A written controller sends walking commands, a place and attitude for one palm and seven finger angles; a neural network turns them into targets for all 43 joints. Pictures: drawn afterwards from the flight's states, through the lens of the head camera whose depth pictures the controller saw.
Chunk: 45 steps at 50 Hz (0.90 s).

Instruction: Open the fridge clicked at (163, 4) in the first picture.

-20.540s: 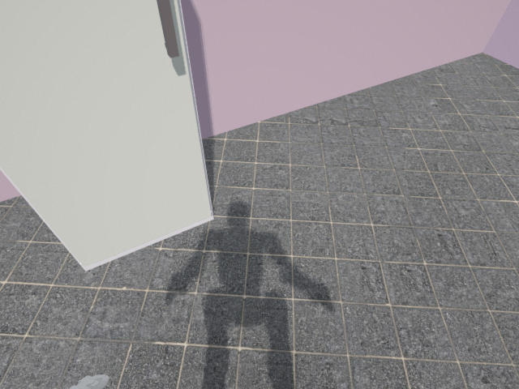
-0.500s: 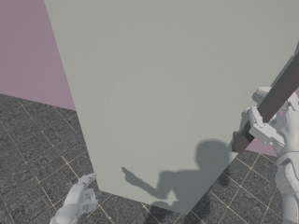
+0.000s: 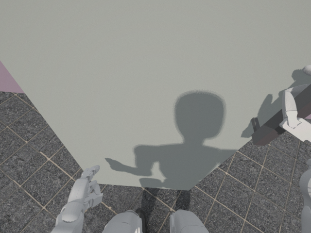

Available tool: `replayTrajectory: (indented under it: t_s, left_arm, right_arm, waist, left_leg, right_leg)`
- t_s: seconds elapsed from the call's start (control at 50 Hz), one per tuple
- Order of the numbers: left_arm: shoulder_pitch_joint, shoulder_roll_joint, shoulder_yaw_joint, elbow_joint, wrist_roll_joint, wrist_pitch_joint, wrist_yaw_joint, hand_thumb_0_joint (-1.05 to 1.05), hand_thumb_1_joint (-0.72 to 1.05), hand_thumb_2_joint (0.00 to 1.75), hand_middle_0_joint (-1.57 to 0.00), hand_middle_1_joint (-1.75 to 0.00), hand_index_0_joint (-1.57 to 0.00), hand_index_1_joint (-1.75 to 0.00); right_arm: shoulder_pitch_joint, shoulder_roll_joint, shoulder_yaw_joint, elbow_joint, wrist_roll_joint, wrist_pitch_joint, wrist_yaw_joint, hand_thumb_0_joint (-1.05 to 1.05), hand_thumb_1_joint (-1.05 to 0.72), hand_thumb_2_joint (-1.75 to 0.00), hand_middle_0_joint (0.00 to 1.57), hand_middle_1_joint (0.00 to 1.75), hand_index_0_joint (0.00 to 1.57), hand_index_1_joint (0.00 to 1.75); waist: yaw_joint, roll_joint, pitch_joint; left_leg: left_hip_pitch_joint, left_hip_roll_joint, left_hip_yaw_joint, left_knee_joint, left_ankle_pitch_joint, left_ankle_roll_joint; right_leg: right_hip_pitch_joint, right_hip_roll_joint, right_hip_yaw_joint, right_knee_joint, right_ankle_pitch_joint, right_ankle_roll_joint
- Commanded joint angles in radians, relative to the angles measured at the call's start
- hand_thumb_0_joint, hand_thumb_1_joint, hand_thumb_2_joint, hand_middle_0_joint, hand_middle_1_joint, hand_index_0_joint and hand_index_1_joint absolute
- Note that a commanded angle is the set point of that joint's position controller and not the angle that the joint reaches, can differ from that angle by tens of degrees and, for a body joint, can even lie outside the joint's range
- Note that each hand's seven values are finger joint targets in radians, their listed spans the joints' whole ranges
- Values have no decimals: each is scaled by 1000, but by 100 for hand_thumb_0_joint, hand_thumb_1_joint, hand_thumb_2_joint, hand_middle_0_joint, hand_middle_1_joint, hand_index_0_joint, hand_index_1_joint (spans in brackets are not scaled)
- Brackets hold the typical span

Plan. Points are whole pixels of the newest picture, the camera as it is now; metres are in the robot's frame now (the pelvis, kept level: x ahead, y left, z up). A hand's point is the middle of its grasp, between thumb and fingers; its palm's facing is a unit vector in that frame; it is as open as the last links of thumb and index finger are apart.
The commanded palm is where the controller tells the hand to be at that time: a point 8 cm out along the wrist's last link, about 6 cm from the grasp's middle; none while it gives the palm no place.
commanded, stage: walk backward, drawing the door open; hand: right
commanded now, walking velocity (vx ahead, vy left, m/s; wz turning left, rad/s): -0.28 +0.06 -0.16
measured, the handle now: (307, 87) +0.33 -0.18 +0.26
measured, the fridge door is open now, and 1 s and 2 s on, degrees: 1 13 35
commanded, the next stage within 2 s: none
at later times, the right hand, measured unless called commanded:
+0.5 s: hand (294, 118) +0.29 -0.17 +0.23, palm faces +0.21 +0.94 -0.27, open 7.3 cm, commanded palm +0.23 -0.22 +0.24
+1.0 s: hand out of the picture +0.18 -0.16 +0.23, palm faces +0.20 +0.93 -0.30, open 7.9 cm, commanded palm +0.14 -0.20 +0.24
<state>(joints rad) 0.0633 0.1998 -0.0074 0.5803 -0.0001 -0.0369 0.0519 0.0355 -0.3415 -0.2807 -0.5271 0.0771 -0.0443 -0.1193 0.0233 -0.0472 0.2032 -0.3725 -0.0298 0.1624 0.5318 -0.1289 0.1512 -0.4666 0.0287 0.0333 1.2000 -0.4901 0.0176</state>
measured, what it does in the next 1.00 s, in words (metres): walks backwards: right foot, then right foot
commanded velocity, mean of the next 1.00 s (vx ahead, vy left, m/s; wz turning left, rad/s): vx -0.28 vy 0.03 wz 0.03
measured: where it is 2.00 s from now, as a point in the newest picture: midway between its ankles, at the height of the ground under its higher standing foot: outside the picture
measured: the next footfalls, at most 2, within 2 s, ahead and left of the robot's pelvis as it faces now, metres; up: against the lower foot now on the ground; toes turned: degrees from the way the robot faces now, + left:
right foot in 0.40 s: -0.08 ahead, -0.15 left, +0.00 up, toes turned -2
right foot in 0.82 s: -0.10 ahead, -0.16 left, +0.00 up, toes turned -5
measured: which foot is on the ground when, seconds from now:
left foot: down 0.00-0.82, up 0.84-1.00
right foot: up 0.00-0.38, down 0.40-0.58, up 0.60-0.80, down 0.82-1.00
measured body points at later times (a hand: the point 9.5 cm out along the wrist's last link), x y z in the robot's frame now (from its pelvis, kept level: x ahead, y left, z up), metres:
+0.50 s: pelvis -0.06 -0.02 +0.00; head -0.02 +0.00 +0.45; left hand +0.10 +0.21 -0.09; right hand +0.27 -0.22 +0.25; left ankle +0.10 +0.03 -0.72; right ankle -0.12 -0.14 -0.72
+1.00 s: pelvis -0.12 -0.01 +0.01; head -0.11 +0.02 +0.46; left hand +0.06 +0.19 -0.10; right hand +0.17 -0.20 +0.25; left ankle -0.11 +0.08 -0.69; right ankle -0.14 -0.16 -0.72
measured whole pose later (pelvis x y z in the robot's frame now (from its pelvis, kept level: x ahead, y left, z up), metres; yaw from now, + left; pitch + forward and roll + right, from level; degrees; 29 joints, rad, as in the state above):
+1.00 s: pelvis -0.12 -0.01 +0.01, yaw -4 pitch +0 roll +1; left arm 0.17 0.18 -0.01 0.59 0.00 0.01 0.03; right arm -0.14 -0.27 -0.06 -0.29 0.00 0.00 -0.10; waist 0.00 -0.09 0.03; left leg -0.39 -0.06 0.02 0.82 -0.40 -0.03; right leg -0.23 -0.08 0.01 0.51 -0.28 0.05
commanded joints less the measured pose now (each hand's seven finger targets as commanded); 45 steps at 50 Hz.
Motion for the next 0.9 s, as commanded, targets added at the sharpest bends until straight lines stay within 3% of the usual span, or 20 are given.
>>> replayTrajectory:
  t_s: [0.0,0.12,0.28,0.32,0.38,0.42,0.46,0.52,0.56,0.58,0.6,0.66,0.72,0.76,0.78,0.8,0.82,0.84,0.86,0.88]
  left_arm:
    - [-11,68,12,-141,10,-25,12,0,90,90,-20,-30,-20,-30]
    - [-14,75,-5,-140,17,-17,17,0,90,90,-20,-30,-20,-30]
    - [32,106,1,-165,-5,29,1,0,90,90,-20,-30,-20,-30]
    - [40,116,6,-171,-12,42,-5,0,90,90,-20,-30,-20,-30]
    - [5,144,26,-221,-25,60,-13,0,90,90,-20,-30,-20,-30]
    - [-38,130,15,-245,-21,62,-12,0,90,90,-20,-30,-20,-30]
    - [-40,120,21,-247,-17,56,-7,0,90,90,-20,-30,-20,-30]
    - [-24,124,29,-234,-15,51,-5,0,90,90,-20,-30,-20,-30]
    - [19,108,38,-219,-14,61,-14,0,90,90,-20,-30,-20,-30]
    - [29,118,49,-218,-17,64,-22,0,90,90,-20,-30,-20,-30]
    - [28,113,48,-208,-12,66,-25,0,90,90,-20,-30,-20,-30]
    - [1,90,21,-190,6,80,-15,0,90,90,-20,-30,-20,-30]
    - [18,86,8,-172,14,96,-6,0,90,90,-20,-30,-20,-30]
    - [30,96,4,-181,11,108,-8,0,90,90,-20,-30,-20,-30]
    - [17,117,4,-203,11,107,-9,0,90,90,-20,-30,-20,-30]
    - [-12,144,22,-222,15,98,-6,0,90,90,-20,-30,-20,-30]
    - [-64,121,41,-214,18,61,2,0,90,90,-20,-30,-20,-30]
    - [-11,83,44,-199,-5,51,1,0,90,90,-20,-30,-20,-30]
    - [-39,87,55,-175,-9,33,-1,0,90,90,-20,-30,-20,-30]
    - [-54,99,49,-151,-4,12,1,0,90,90,-20,-30,-20,-30]
  right_arm:
    - [-221,-182,-127,-279,-27,-141,-41,0,-90,-90,45,140,45,140]
    - [-326,-169,-79,-208,-37,-137,-60,0,-90,-90,45,140,45,140]
    - [-471,-176,-16,-150,-29,-144,-72,0,-90,-90,45,140,45,140]
    - [-522,-187,-6,-130,-24,-149,-69,0,-90,-90,45,140,45,140]
    - [-500,-188,-1,-162,-17,-164,-55,0,-90,-90,45,140,45,140]
    - [-479,-172,-4,-183,-18,-160,-44,0,-90,-90,45,140,45,140]
    - [-476,-163,-20,-172,-17,-142,-37,0,-90,-90,45,140,45,140]
    - [-420,-110,16,-151,-17,-130,-13,0,-90,-90,45,140,45,140]
    - [-408,-120,11,-154,-21,-121,-10,0,-90,-90,45,140,45,140]
    - [-404,-120,4,-143,-27,-119,-9,0,-90,-90,45,140,45,140]
    - [-422,-116,15,-142,-36,-118,-10,0,-90,-90,45,140,45,140]
    - [-436,-95,57,-170,-47,-120,-10,0,-90,-90,45,140,45,140]
    - [-451,-84,87,-137,-42,-116,-8,0,-90,-90,45,140,45,140]
    - [-446,-83,100,-158,-33,-120,-6,0,-90,-90,45,140,45,140]
    - [-462,-78,103,-179,-25,-122,-3,0,-90,-90,45,140,45,140]
    - [-475,-68,89,-151,-19,-120,-4,0,-90,-90,45,140,45,140]
    - [-469,-56,84,-75,-19,-99,-2,0,-90,-90,45,140,45,140]
    - [-510,-66,77,-148,-16,-100,9,0,-90,-90,45,140,45,140]
    - [-486,-40,86,-56,-19,-91,11,0,-90,-90,45,140,45,140]
    - [-467,-14,115,-46,-12,-93,14,0,-90,-90,45,140,45,140]
  waist:
    - [-26,182,-505]
    - [-53,170,-516]
    - [-29,134,-622]
    - [-22,132,-632]
    - [-30,17,-630]
    - [-37,-103,-557]
    - [-43,-51,-529]
    - [-41,117,-515]
    - [-36,287,-565]
    - [-50,333,-598]
    - [-46,325,-595]
    - [-20,268,-584]
    - [-3,273,-563]
    - [11,224,-539]
    - [6,97,-502]
    - [-4,-124,-452]
    - [-24,-151,-449]
    - [-9,-90,-441]
    - [-26,-1,-289]
    - [-42,35,-232]
  left_leg:
    - [253,334,-246,-268,149,-127]
    - [331,343,-267,-338,59,-124]
    - [486,335,-271,-302,208,-111]
    - [479,299,-249,-295,137,-132]
    - [540,138,-192,-178,79,-221]
    - [594,77,-171,-6,154,-183]
    - [573,55,-170,128,239,-166]
    - [548,136,-276,73,323,-139]
    - [430,329,-499,-195,233,-64]
    - [359,399,-575,-315,49,-93]
    - [320,402,-541,-364,-158,-123]
    - [171,329,-364,-392,-276,-63]
    - [72,239,-255,-464,-411,-136]
    - [110,178,-182,-357,-348,-183]
    - [178,96,-151,-155,-271,-205]
    - [187,-30,-102,253,-153,-234]
    - [212,-63,-210,685,-202,-213]
    - [82,-62,-268,874,-264,-209]
    - [-68,-29,-290,813,-331,-195]
    - [-149,-5,-254,632,-373,-194]
  right_leg:
    - [96,-16,-44,-101,31,-6]
    - [112,-2,-73,-361,4,-28]
    - [175,2,-32,-651,80,-47]
    - [196,-17,-19,-732,116,-63]
    - [122,-137,101,-868,330,-114]
    - [-69,-194,160,-880,436,-112]
    - [-95,-245,172,-831,567,-115]
    - [-143,-166,101,-650,404,-80]
    - [-26,6,12,-367,-5,-33]
    - [34,35,21,-168,-112,-38]
    - [50,21,55,-102,-105,-44]
    - [207,23,-40,-281,-71,-38]
    - [351,87,-169,-513,-11,-41]
    - [395,32,-152,-777,62,-64]
    - [276,-87,-2,-940,9,-117]
    - [120,-316,259,-1046,23,-213]
    - [-44,-477,331,-1011,235,-298]
    - [21,-491,344,-1008,354,-305]
    - [51,-434,263,-921,498,-297]
    - [177,-387,169,-835,642,-250]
